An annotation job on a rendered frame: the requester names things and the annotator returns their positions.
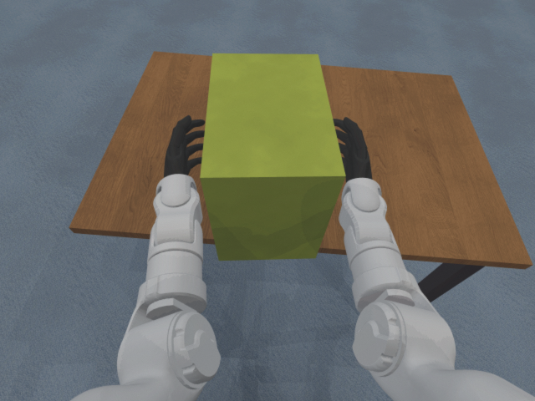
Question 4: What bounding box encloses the robot left forearm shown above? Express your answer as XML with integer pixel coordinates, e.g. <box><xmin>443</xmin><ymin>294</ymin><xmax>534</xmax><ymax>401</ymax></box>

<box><xmin>117</xmin><ymin>174</ymin><xmax>206</xmax><ymax>377</ymax></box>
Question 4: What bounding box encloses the left robot hand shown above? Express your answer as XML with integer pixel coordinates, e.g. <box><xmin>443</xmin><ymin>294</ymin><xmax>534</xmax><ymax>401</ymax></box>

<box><xmin>164</xmin><ymin>115</ymin><xmax>205</xmax><ymax>178</ymax></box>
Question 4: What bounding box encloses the right robot upper arm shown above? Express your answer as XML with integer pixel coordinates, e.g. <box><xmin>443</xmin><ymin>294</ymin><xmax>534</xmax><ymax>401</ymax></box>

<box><xmin>352</xmin><ymin>300</ymin><xmax>535</xmax><ymax>401</ymax></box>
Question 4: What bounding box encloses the carton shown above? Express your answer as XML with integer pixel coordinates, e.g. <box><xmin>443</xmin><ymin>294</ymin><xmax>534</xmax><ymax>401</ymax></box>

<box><xmin>200</xmin><ymin>53</ymin><xmax>346</xmax><ymax>261</ymax></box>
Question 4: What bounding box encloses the left robot upper arm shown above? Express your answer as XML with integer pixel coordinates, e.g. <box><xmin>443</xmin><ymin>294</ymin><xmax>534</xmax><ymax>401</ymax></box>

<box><xmin>70</xmin><ymin>310</ymin><xmax>221</xmax><ymax>401</ymax></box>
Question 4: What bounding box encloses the robot right forearm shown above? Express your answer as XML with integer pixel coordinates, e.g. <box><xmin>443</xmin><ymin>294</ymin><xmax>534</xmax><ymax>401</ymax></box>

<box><xmin>339</xmin><ymin>178</ymin><xmax>455</xmax><ymax>341</ymax></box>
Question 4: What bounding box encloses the table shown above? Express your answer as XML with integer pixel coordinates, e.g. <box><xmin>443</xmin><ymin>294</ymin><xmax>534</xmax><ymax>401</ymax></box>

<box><xmin>69</xmin><ymin>51</ymin><xmax>532</xmax><ymax>302</ymax></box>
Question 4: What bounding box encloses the right robot hand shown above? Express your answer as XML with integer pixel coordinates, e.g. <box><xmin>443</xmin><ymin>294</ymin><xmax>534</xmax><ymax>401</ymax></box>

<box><xmin>333</xmin><ymin>117</ymin><xmax>372</xmax><ymax>183</ymax></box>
